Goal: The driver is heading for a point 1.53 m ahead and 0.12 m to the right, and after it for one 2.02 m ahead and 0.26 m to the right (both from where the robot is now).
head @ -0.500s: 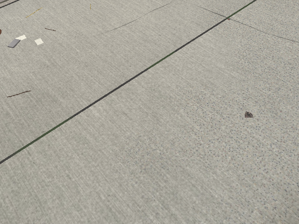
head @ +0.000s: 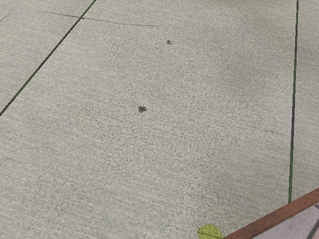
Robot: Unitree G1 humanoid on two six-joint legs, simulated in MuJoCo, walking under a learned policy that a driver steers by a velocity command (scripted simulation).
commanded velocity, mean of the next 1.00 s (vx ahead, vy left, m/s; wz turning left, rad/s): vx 0.01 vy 0.00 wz -0.20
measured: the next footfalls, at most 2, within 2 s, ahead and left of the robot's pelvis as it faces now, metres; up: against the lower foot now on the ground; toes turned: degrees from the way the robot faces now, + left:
right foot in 0.20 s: +0.01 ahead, -0.12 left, +0.00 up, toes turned -16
left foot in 0.66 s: +0.10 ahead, +0.04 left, +0.00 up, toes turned -21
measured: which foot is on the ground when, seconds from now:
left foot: down 0.00-0.18, up 0.20-0.64, down 0.66-1.00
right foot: up 0.00-0.18, down 0.20-0.68, up 0.70-1.00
